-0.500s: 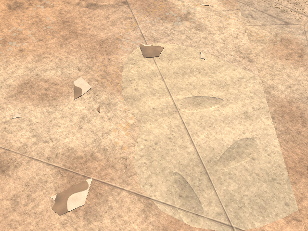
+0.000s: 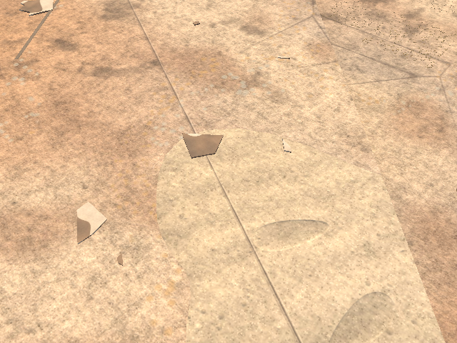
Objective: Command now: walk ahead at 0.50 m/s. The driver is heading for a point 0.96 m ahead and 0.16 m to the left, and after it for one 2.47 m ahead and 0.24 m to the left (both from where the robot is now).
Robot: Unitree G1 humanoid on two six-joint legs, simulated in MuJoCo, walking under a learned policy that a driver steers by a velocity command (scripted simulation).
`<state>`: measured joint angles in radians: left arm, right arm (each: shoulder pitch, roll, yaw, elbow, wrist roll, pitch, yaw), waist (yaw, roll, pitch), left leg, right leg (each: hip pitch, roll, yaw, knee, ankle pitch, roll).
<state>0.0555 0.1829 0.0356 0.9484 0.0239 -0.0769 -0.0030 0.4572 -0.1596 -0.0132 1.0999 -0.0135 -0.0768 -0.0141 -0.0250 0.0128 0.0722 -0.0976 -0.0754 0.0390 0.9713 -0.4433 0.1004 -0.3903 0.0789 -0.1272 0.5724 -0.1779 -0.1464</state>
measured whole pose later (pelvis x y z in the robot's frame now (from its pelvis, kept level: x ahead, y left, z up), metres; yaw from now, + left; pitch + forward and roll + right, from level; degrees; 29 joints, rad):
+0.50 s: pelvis +0.27 +0.05 +0.00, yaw +0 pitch +0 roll -1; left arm 0.45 0.18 0.02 1.11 -0.01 -0.09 0.02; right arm 0.02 -0.18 -0.03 0.90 -0.04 -0.10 0.00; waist 0.06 0.00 0.08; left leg -0.44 -0.01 0.09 0.53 -0.09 0.09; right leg -0.03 0.04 -0.04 0.66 -0.50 -0.05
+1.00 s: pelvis +0.36 +0.05 +0.02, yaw -1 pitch -1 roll +0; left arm 0.27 0.13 0.00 1.12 0.01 -0.01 0.04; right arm 0.30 -0.15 0.00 1.06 -0.01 -0.03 -0.03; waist -0.02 0.01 0.01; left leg -0.18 -0.05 0.10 0.39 -0.18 0.08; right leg -0.18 -0.02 -0.01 0.44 -0.23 0.01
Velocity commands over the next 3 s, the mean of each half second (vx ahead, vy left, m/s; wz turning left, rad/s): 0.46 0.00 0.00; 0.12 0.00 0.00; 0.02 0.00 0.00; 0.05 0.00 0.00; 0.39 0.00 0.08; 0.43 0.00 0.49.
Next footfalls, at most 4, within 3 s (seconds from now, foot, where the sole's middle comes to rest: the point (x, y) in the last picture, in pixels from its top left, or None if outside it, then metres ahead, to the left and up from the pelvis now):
0.46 left None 0.42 0.12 -0.76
0.88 right None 0.40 -0.07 -0.76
2.20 right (265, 336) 0.48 -0.08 -0.76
2.66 left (209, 234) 0.81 0.08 -0.76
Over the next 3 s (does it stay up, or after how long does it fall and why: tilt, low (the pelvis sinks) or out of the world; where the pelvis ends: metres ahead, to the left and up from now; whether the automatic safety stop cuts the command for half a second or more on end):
stays up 0.83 0.05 0.02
